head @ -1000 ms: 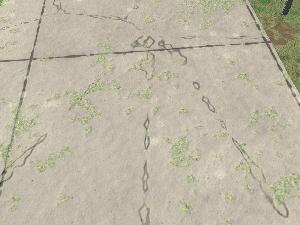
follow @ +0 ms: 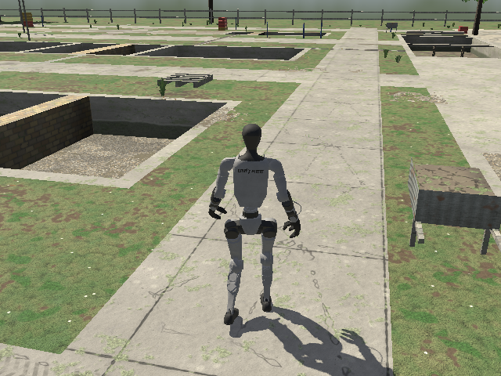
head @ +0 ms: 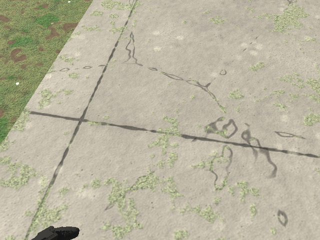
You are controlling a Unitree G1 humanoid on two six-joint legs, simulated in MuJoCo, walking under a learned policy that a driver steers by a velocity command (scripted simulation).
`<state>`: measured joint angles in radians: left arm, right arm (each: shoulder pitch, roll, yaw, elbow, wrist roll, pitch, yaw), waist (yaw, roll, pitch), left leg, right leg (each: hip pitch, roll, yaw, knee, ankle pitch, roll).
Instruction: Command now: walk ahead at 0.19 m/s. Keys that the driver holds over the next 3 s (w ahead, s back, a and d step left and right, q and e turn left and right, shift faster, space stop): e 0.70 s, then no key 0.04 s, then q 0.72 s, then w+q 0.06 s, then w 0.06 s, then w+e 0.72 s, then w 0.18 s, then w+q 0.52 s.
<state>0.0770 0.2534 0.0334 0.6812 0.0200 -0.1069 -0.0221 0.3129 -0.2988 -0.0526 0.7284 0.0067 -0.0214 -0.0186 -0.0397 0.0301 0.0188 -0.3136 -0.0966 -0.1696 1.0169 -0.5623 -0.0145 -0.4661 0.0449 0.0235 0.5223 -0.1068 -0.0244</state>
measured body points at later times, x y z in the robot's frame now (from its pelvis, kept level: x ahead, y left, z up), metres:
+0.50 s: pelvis +0.06 +0.02 +0.02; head +0.09 +0.03 +0.47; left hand +0.26 +0.28 -0.09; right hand +0.14 -0.28 -0.07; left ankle +0.10 +0.13 -0.72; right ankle +0.03 -0.11 -0.64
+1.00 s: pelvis +0.05 -0.04 +0.01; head +0.06 -0.06 +0.46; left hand +0.31 +0.11 -0.07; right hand +0.03 -0.33 -0.11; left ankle +0.10 +0.11 -0.69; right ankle +0.02 -0.12 -0.72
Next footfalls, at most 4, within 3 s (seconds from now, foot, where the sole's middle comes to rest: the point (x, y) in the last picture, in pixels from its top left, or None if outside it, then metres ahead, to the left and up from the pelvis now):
0.30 left None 0.14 0.12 -0.76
0.72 right None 0.06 -0.13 -0.76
1.24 left None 0.09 0.09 -0.76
1.82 right None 0.16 -0.14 -0.76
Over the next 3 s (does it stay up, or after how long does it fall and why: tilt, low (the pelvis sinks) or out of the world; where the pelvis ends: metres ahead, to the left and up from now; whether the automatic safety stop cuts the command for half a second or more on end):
stays up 0.67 -0.22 0.02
